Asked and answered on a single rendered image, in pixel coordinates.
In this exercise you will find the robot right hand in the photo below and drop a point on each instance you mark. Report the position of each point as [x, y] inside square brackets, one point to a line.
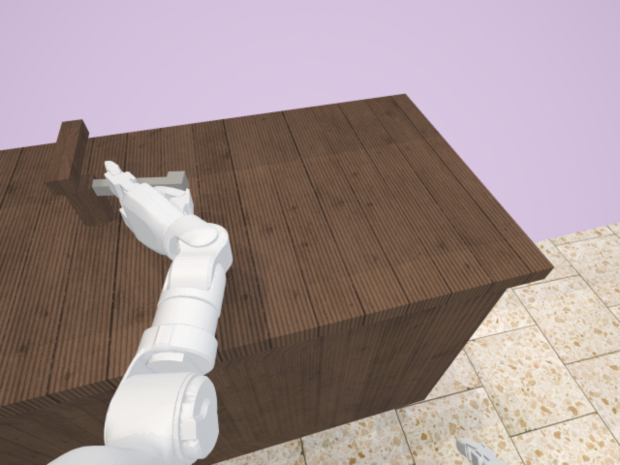
[476, 453]

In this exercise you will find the tap lever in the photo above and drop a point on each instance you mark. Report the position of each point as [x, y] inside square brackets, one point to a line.
[174, 179]

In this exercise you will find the robot left forearm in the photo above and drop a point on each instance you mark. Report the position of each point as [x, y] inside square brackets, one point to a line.
[182, 336]

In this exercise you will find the robot left upper arm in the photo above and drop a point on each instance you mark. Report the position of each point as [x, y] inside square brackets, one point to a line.
[156, 419]

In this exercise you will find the counter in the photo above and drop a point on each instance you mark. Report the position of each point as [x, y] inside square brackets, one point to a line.
[365, 255]

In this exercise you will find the robot left hand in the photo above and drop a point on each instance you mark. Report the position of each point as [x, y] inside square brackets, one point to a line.
[147, 211]

